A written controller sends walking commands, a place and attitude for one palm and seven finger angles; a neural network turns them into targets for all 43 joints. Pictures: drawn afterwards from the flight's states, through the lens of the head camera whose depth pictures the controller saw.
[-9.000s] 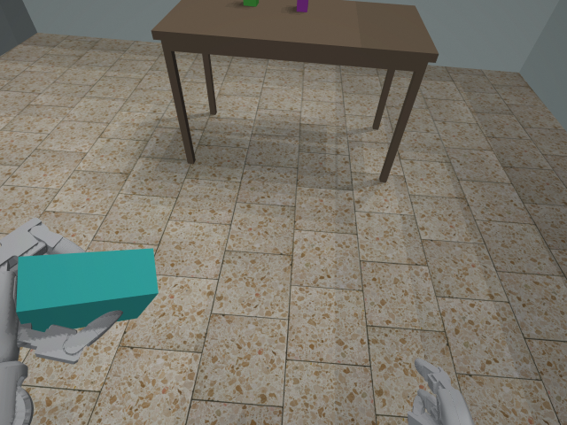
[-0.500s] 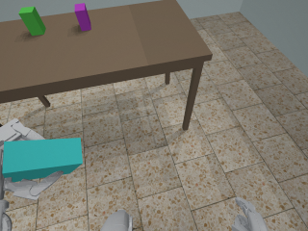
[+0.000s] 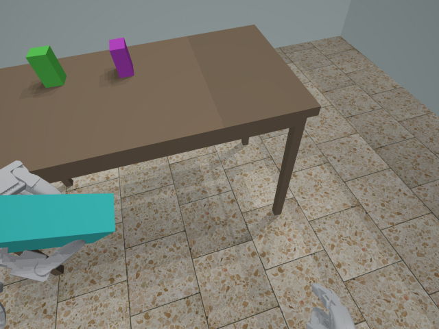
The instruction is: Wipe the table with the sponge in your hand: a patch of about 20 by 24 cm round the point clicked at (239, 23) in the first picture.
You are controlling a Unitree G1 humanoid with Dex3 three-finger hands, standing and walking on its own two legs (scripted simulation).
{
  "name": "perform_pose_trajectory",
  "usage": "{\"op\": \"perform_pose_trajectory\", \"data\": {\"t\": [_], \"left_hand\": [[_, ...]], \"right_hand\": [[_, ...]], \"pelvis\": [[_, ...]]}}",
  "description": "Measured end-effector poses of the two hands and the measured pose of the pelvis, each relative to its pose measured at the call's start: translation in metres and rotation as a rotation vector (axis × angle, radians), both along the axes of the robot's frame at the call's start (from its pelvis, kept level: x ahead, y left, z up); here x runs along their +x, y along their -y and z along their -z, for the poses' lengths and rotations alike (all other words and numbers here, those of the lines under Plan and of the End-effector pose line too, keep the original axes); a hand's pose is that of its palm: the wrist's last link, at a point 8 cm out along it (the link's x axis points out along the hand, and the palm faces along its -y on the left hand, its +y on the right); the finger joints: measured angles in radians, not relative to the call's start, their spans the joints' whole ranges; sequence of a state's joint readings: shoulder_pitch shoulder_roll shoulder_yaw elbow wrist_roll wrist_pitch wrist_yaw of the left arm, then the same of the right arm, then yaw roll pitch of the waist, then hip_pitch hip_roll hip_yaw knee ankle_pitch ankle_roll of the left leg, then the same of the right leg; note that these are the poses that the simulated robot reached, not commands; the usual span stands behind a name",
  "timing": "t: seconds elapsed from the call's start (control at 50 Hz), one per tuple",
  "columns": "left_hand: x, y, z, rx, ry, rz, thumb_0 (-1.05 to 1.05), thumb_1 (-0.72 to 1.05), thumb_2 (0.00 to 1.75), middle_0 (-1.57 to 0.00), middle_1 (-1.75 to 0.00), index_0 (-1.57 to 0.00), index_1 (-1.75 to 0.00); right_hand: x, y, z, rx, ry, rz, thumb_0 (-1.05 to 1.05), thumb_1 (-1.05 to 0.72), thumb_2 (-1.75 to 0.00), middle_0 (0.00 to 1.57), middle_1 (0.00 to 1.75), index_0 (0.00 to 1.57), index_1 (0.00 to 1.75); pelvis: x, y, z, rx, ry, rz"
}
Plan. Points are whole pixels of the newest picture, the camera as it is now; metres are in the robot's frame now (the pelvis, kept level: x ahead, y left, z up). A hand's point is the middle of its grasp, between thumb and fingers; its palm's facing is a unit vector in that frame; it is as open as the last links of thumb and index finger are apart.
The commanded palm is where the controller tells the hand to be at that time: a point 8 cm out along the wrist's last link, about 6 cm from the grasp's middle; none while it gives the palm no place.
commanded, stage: take the last steps up to it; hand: left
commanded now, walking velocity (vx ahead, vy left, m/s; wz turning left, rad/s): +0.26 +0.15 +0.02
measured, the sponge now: (71, 222) +0.22 +0.21 +0.16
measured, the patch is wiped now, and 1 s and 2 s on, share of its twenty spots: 0.00 0.00 0.00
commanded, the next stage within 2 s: come to a stop and stand still in 0.74 s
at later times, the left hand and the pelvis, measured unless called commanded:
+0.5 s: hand (9, 155) +0.31 +0.34 +0.19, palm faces +0.42 -0.79 -0.44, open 9.2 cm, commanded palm +0.25 +0.36 +0.19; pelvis +0.08 +0.09 +0.00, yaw -1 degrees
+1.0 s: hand (7, 153) +0.33 +0.36 +0.17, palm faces +0.37 -0.82 -0.44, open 9.2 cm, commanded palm +0.27 +0.41 +0.19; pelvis +0.12 +0.13 +0.02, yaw +1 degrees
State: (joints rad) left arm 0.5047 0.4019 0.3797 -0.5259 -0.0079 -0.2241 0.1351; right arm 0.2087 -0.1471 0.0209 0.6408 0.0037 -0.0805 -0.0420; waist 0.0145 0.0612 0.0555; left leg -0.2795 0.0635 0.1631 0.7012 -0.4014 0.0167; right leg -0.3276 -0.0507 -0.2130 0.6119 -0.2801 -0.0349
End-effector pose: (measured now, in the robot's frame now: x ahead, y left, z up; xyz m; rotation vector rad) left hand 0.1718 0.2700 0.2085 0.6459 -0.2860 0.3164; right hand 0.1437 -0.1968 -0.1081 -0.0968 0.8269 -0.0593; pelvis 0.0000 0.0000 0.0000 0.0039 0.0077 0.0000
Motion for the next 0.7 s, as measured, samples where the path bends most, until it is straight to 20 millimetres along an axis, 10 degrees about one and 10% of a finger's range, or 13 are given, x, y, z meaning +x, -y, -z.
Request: {"op": "perform_pose_trajectory", "data": {"t": [0.28,0.5,0.7], "left_hand": [[0.053,-0.031,0.01,-0.098,-0.021,0.02,0.0,-0.42,1.0,-0.84,-1.34,-0.84,-1.34],[0.101,-0.104,0.006,-0.068,0.108,0.008,0.0,-0.42,1.0,-0.84,-1.34,-0.84,-1.33],[0.1,-0.087,-0.006,-0.022,0.029,0.025,0.0,-0.42,1.0,-0.84,-1.34,-0.84,-1.33]], "right_hand": [[0.059,0.03,-0.041,-0.207,-0.019,0.014,0.01,-0.91,-0.9,0.2,0.3,0.2,0.3],[0.102,-0.057,-0.038,-0.117,0.078,0.061,0.01,-0.91,-0.9,0.19,0.3,0.2,0.3],[0.107,-0.104,-0.008,0.011,0.035,-0.019,0.01,-0.91,-0.9,0.2,0.3,0.21,0.3]], "pelvis": [[0.048,-0.035,-0.017,0.041,0.005,-0.014],[0.083,-0.086,-0.004,0.002,0.016,0.014],[0.099,-0.095,-0.002,0.017,0.006,0.007]]}}
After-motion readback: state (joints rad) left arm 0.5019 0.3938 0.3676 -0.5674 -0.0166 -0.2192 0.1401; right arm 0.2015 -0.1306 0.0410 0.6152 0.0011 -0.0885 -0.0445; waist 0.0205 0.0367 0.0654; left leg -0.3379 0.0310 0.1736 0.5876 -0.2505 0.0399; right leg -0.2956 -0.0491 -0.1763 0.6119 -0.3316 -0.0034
